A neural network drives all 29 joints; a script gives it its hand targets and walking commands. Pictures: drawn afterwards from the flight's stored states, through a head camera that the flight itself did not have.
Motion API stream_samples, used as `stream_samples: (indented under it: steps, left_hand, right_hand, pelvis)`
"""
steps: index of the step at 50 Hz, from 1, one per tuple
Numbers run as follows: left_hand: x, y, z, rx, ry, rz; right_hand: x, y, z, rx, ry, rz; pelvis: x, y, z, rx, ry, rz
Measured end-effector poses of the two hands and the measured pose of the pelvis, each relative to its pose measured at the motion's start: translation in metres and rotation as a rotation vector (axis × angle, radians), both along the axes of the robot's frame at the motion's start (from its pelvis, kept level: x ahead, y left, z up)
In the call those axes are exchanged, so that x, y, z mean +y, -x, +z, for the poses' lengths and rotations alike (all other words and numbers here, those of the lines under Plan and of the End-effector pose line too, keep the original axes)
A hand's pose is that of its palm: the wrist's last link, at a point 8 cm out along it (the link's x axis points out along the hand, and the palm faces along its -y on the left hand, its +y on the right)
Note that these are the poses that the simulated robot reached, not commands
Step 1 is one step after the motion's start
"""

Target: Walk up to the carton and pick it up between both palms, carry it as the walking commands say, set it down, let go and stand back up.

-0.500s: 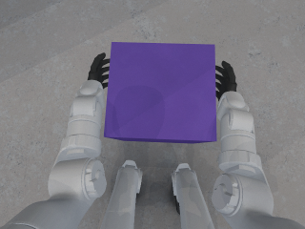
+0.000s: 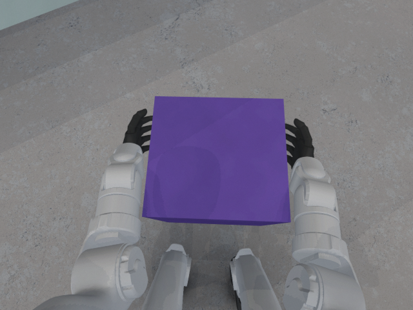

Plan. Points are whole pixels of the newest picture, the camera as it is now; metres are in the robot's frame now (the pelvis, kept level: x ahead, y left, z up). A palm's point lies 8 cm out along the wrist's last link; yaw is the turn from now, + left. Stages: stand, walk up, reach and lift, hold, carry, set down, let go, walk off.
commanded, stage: reach and lift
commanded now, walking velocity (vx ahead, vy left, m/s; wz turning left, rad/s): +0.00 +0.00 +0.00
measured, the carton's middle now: (215, 171) +0.39 +0.00 -0.12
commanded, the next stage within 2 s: none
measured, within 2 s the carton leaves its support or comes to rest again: neither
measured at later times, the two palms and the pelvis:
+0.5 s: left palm (122, 142) +0.39 +0.17 +0.02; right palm (320, 156) +0.38 -0.16 +0.03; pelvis +0.03 +0.00 +0.07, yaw +0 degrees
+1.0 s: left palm (104, 140) +0.37 +0.17 +0.09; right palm (345, 156) +0.36 -0.16 +0.10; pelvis +0.05 +0.00 +0.11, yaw +0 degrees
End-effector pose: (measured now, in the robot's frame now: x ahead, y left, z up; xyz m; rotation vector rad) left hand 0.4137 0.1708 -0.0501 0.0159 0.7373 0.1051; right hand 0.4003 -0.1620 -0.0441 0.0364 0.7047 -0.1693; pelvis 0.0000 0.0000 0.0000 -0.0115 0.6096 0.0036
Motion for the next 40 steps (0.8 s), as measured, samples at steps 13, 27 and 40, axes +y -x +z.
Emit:
stream_samples:
  steps: [13, 27, 40]
  left_hand:
    - [-0.001, 0.012, 0.039, 0.007, -0.002, -0.002]
    - [-0.001, 0.023, 0.079, 0.009, -0.005, -0.005]
    - [0.0, 0.036, 0.115, -0.005, -0.004, -0.005]
  right_hand:
    - [-0.002, 0.01, 0.04, 0.008, 0.003, 0.004]
    - [-0.001, 0.022, 0.08, 0.012, 0.006, 0.005]
    - [0.0, 0.036, 0.115, -0.001, 0.009, 0.007]
  pelvis:
    - [-0.002, -0.012, 0.035, -0.08, -0.003, -0.001]
    - [-0.002, -0.028, 0.07, -0.177, -0.005, 0.002]
    - [0.0, -0.04, 0.092, -0.294, -0.005, 0.007]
